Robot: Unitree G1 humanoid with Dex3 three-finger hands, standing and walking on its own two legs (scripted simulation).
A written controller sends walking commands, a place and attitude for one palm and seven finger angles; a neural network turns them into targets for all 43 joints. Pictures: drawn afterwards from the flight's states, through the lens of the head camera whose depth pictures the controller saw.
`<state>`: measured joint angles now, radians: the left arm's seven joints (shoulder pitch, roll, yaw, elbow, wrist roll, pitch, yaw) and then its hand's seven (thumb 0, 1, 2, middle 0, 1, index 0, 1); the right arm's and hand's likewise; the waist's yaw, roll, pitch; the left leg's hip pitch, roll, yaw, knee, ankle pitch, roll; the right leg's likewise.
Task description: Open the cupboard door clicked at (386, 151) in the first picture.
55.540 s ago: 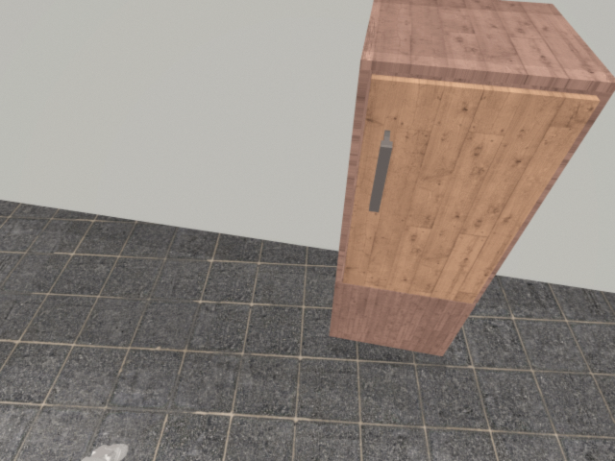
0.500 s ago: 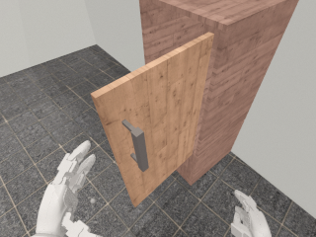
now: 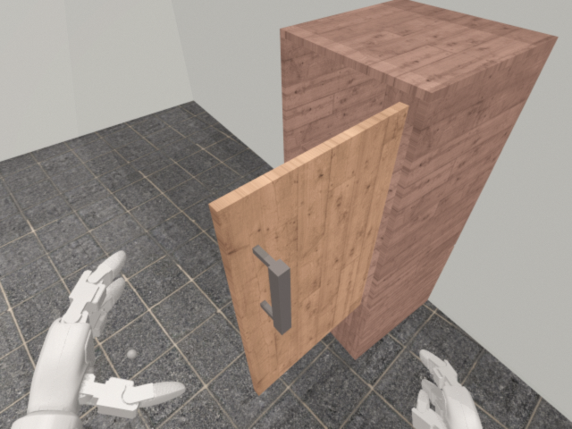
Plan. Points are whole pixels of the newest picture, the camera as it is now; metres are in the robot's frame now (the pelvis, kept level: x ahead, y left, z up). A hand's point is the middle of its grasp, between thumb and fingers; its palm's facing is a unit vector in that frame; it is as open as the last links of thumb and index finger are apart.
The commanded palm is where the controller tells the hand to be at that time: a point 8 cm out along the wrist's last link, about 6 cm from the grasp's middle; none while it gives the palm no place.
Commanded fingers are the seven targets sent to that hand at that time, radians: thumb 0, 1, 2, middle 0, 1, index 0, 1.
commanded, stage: draw the hand back to the body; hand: left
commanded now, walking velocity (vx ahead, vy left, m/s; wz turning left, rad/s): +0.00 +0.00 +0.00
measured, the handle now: (272, 291) +0.30 +0.06 +0.05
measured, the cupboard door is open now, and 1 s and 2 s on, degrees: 95 95 95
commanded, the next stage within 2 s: step back with the hand held close in 0.84 s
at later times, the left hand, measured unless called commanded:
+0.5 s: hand (45, 296) +0.19 +0.27 +0.18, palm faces +0.45 -0.79 -0.41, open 8.7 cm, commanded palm +0.14 +0.30 +0.19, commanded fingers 0.00 0.90 0.90 -0.20 -0.30 -0.20 -0.30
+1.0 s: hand (65, 302) +0.19 +0.24 +0.18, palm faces +0.45 -0.80 -0.41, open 7.4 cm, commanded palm +0.14 +0.28 +0.20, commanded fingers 0.00 0.90 0.90 -0.20 -0.30 -0.20 -0.30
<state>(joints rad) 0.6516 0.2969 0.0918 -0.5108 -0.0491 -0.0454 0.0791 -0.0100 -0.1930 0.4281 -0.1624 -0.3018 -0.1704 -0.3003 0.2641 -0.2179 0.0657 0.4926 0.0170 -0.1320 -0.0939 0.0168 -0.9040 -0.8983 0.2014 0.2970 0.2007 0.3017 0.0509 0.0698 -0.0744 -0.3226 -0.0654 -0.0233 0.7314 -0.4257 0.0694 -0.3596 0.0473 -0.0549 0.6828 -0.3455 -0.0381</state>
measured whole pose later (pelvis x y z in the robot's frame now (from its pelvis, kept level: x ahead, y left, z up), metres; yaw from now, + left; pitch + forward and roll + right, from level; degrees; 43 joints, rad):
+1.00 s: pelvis +0.00 -0.02 +0.03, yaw +0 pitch -5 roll -1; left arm 0.46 0.35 0.33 -0.39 -0.07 -0.08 0.10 0.01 0.89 0.89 -0.21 -0.30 -0.21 -0.30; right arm 0.19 -0.23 0.04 0.64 0.01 -0.09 -0.07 0.02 -0.90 -0.90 0.20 0.30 0.20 0.30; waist 0.07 0.08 0.02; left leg -0.06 -0.05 -0.03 0.43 -0.28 0.05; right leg -0.11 0.06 -0.05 0.40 -0.21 -0.06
